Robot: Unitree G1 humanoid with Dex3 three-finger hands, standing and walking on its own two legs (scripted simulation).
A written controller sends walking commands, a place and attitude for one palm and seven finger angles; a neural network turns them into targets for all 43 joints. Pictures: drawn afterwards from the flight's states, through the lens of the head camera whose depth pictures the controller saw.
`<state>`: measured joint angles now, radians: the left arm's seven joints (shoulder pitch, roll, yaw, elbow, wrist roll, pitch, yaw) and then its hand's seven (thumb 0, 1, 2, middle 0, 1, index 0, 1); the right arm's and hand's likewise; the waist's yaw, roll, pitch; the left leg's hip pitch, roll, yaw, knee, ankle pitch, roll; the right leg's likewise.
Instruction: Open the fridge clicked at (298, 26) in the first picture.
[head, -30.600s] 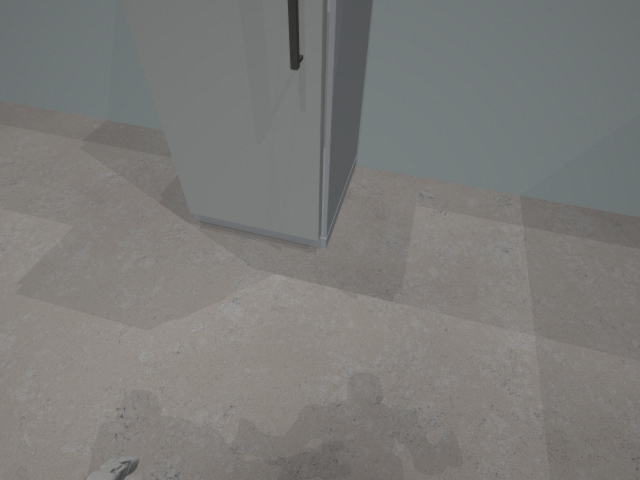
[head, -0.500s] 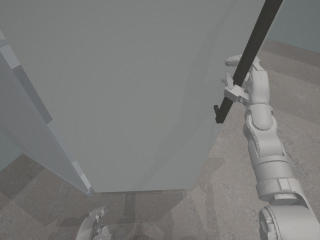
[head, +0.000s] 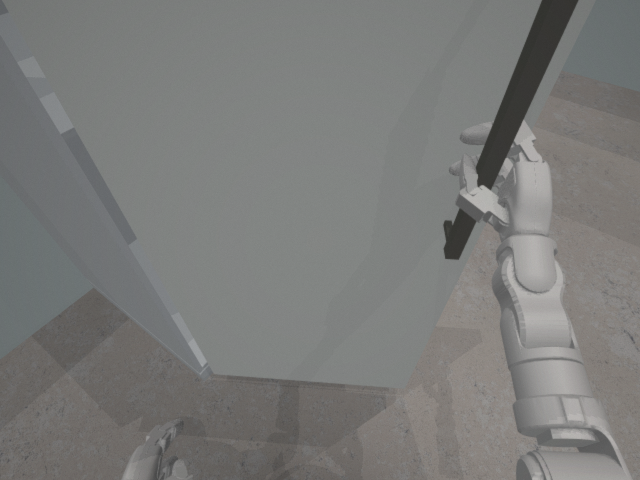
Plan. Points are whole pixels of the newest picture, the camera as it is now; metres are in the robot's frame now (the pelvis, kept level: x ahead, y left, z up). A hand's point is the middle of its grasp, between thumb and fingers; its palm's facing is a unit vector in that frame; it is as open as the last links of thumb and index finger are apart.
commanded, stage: stop walking and hold the door back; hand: right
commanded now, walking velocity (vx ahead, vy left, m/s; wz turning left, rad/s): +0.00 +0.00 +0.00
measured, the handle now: (503, 107) +0.44 -0.14 +0.26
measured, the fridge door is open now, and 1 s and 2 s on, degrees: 58 57 57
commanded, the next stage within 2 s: loosen the grip on the handle in 0.10 s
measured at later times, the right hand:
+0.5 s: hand (470, 185) +0.40 -0.13 +0.18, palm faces +0.11 +0.99 -0.13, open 10.5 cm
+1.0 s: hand (479, 195) +0.40 -0.14 +0.17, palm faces +0.10 +0.99 -0.13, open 14.6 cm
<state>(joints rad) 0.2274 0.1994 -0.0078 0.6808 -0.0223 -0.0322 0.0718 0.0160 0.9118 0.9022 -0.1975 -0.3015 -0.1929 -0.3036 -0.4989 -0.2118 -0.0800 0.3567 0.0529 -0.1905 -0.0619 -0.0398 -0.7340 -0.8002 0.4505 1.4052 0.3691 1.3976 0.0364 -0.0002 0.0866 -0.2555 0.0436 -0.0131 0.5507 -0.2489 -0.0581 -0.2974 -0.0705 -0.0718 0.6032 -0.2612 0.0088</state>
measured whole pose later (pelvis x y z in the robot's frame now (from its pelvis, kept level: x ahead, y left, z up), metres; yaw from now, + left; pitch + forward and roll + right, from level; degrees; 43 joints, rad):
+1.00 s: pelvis +0.03 +0.03 +0.00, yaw -2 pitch +1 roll +0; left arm 0.24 0.22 0.03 0.72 -0.01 -0.11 0.01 0.02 0.91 0.90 -0.20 -0.30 -0.20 -0.30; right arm -0.37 -0.25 -0.17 0.32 0.10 -0.21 0.06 -0.01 0.55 -0.20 0.27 1.18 0.26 1.16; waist 0.02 -0.03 -0.01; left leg -0.30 0.03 0.03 0.59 -0.32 -0.01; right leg -0.32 -0.08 -0.03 0.57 -0.27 0.05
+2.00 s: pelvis +0.01 +0.03 +0.00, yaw -3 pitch -2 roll +0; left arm 0.17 0.23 -0.02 0.66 -0.02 -0.16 0.06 0.02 0.91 0.90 -0.20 -0.30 -0.20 -0.30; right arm -0.06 -0.26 -0.16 -0.01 0.18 -0.18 0.14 -0.01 0.55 -0.20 0.25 1.16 0.26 1.15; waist -0.03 -0.04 0.01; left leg -0.26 0.04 0.05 0.62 -0.32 -0.01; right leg -0.30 -0.07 -0.01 0.61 -0.27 0.05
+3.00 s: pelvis +0.03 +0.02 +0.01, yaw -3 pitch -6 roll +1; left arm 0.15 0.23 -0.04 0.67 0.02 -0.15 0.09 0.02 0.91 0.90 -0.20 -0.30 -0.20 -0.30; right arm 0.35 -0.29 -0.22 -0.41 0.08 0.08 -0.12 -0.01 0.26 -0.34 0.24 0.99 0.25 0.98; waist -0.09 -0.06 0.05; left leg -0.05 0.04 0.05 0.42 -0.26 -0.03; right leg -0.12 -0.07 -0.02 0.46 -0.24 0.04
